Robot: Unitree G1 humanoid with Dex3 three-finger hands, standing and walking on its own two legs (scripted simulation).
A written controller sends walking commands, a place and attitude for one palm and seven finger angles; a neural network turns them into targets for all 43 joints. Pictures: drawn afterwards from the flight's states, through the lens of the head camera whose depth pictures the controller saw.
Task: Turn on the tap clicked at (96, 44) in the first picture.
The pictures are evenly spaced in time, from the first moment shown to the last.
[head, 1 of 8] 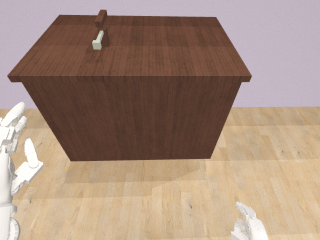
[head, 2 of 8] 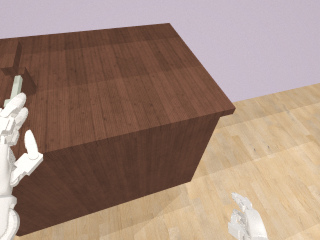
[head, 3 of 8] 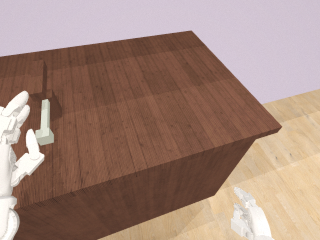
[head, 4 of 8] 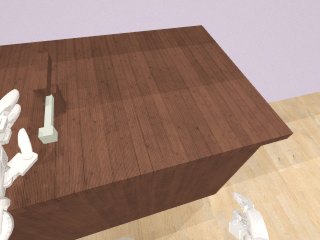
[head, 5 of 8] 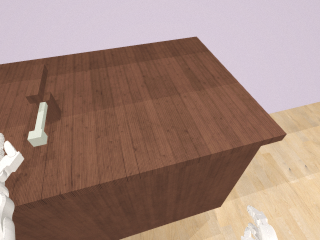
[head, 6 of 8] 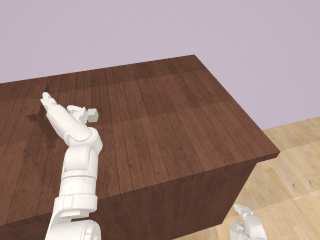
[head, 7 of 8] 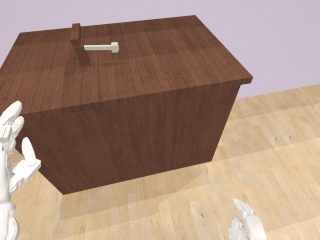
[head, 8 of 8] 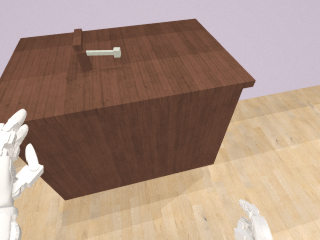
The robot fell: no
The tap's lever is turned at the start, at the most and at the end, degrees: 0 77 77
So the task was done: yes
